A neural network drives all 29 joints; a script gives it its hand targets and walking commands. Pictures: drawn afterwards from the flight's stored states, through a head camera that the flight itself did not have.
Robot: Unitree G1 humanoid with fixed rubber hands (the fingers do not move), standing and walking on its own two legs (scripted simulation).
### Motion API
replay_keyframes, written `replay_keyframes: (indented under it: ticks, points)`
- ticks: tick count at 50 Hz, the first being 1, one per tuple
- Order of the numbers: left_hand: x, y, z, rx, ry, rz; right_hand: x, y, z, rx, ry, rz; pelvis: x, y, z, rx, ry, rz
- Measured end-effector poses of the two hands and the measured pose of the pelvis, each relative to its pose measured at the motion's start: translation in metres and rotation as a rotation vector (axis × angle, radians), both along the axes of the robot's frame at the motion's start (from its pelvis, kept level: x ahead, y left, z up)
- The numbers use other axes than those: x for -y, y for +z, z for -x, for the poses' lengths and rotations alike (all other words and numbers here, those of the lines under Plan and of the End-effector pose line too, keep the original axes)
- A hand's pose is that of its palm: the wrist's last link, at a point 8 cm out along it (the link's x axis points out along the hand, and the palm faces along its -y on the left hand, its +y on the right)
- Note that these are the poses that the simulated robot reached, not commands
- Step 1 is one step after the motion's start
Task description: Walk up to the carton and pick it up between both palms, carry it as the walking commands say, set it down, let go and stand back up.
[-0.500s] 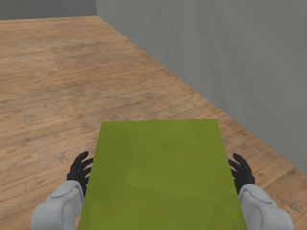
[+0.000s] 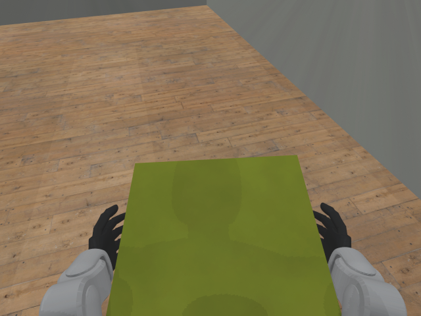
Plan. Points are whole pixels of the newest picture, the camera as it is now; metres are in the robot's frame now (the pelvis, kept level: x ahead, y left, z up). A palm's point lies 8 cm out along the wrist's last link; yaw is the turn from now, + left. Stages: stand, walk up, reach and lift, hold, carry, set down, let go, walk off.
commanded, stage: carry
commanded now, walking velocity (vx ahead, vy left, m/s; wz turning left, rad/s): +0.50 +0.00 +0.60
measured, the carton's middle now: (220, 256) +0.26 +0.00 +0.01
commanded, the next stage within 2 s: none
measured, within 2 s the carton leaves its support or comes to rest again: neither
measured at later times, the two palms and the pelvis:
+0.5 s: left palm (113, 121) +0.57 +0.29 +0.10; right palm (245, 102) +0.70 -0.06 +0.08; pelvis +0.41 +0.05 +0.00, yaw +15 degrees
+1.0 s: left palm (103, 70) +0.90 +0.44 +0.09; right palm (195, 52) +1.10 +0.13 +0.07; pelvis +0.80 +0.17 +0.00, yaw +30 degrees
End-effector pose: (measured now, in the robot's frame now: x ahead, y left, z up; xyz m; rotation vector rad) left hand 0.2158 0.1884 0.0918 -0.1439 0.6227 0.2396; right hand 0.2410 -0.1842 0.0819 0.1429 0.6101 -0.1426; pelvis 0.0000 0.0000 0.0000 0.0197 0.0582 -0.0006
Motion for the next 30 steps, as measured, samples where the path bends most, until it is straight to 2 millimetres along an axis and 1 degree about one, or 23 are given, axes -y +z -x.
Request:
replay_keyframes:
  ticks: [2,5,7,10,14,16,18,20,22,24,27,30]
  points:
    - [-0.008,-0.005,-0.036,0.010,0.002,-0.008,-0.008,-0.006,-0.038,0.010,0.007,0.000,-0.008,-0.008,-0.037,0.012,-0.001,-0.007]
    - [-0.022,-0.022,-0.094,0.013,-0.007,-0.005,-0.022,-0.023,-0.093,0.012,-0.002,-0.001,-0.024,-0.028,-0.097,0.032,0.015,-0.033]
    - [-0.030,-0.032,-0.131,-0.012,-0.017,-0.004,-0.029,-0.030,-0.127,-0.013,-0.019,-0.009,-0.032,-0.032,-0.132,0.021,0.056,-0.057]
    - [-0.037,-0.038,-0.174,-0.081,-0.010,0.001,-0.037,-0.036,-0.173,-0.084,-0.028,-0.020,-0.034,-0.022,-0.173,-0.029,0.072,-0.053]
    - [-0.043,-0.030,-0.229,-0.121,0.017,-0.006,-0.044,-0.032,-0.238,-0.128,-0.009,-0.034,-0.032,-0.004,-0.230,-0.074,0.102,-0.045]
    - [-0.049,-0.027,-0.255,-0.094,0.052,-0.011,-0.051,-0.030,-0.277,-0.103,0.026,-0.035,-0.030,-0.005,-0.262,-0.069,0.155,-0.031]
    - [-0.058,-0.023,-0.276,-0.071,0.117,0.012,-0.064,-0.023,-0.318,-0.082,0.089,-0.017,-0.031,-0.003,-0.297,-0.042,0.217,-0.012]
    - [-0.071,-0.015,-0.296,-0.044,0.175,0.015,-0.081,-0.011,-0.360,-0.055,0.155,-0.003,-0.034,0.001,-0.331,-0.024,0.243,-0.020]
    - [-0.085,-0.005,-0.319,-0.019,0.220,-0.001,-0.100,-0.004,-0.401,-0.028,0.209,-0.006,-0.040,0.004,-0.364,-0.014,0.254,-0.028]
    - [-0.098,0.003,-0.344,-0.002,0.254,-0.023,-0.117,-0.001,-0.440,-0.007,0.252,-0.017,-0.049,0.003,-0.396,-0.011,0.258,-0.038]
    - [-0.118,0.003,-0.387,0.006,0.284,-0.042,-0.142,-0.006,-0.495,0.003,0.286,-0.029,-0.065,-0.002,-0.446,-0.003,0.265,-0.052]
    - [-0.140,-0.010,-0.438,0.005,0.293,-0.045,-0.165,-0.021,-0.549,0.001,0.297,-0.032,-0.087,-0.017,-0.500,0.007,0.284,-0.056]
